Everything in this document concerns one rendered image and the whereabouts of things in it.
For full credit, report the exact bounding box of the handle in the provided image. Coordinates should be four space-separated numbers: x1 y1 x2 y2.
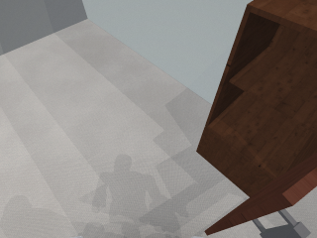
252 208 311 238

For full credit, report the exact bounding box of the cupboard door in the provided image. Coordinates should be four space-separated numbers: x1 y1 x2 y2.
204 153 317 236

